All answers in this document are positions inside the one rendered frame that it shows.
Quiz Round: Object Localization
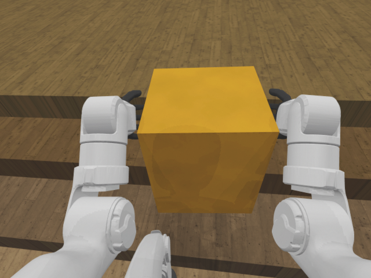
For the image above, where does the right robot forearm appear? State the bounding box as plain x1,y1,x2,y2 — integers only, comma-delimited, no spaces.
276,94,354,232

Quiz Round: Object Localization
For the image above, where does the robot left shin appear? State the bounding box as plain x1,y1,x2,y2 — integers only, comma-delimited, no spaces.
151,230,172,278

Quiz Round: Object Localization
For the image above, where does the left robot thigh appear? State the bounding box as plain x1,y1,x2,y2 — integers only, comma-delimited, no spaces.
125,233,171,278

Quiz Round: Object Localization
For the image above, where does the left robot hand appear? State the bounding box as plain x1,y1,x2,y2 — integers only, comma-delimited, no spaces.
122,90,144,140

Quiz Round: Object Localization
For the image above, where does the left robot upper arm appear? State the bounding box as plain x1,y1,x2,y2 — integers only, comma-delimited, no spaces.
11,197,136,278

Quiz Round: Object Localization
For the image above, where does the right robot hand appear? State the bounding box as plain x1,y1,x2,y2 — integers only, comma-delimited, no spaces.
269,89,292,139

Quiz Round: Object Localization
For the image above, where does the right robot upper arm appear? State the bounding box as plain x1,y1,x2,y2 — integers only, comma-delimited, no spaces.
272,197,371,278

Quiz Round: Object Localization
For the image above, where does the carton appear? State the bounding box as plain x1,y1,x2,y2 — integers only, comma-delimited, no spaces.
137,66,279,213

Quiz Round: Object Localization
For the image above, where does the left robot forearm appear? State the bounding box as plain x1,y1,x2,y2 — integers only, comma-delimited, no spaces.
63,96,136,240

